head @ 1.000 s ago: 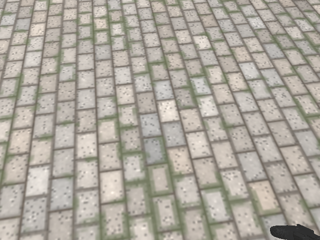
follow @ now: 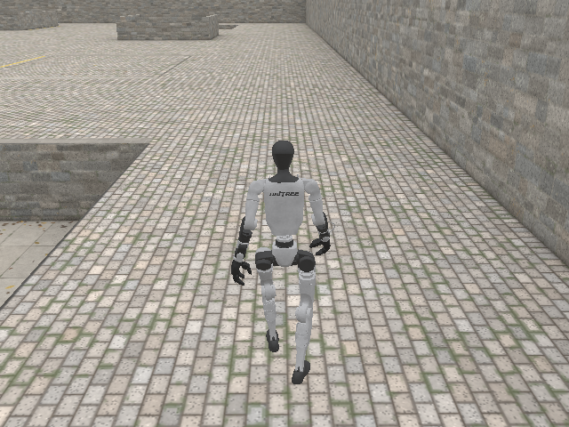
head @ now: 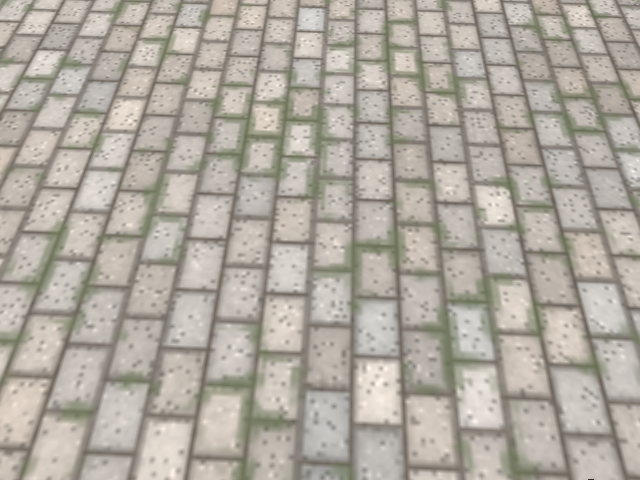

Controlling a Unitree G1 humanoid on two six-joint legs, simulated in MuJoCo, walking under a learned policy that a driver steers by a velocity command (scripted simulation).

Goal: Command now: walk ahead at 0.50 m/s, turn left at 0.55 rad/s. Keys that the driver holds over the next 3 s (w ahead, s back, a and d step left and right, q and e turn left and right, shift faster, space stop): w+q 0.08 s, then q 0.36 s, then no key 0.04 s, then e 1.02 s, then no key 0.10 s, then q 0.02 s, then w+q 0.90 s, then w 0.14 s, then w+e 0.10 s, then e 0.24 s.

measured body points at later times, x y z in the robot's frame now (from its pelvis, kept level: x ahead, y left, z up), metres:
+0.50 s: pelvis +0.21 +0.01 +0.01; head +0.25 +0.02 +0.46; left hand +0.31 +0.30 -0.09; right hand +0.32 -0.26 -0.11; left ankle +0.12 +0.06 -0.72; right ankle +0.34 -0.07 -0.70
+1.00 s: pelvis +0.24 +0.02 +0.02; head +0.26 +0.03 +0.46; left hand +0.28 +0.31 -0.11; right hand +0.38 -0.24 -0.10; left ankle +0.22 +0.12 -0.72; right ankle +0.34 -0.06 -0.72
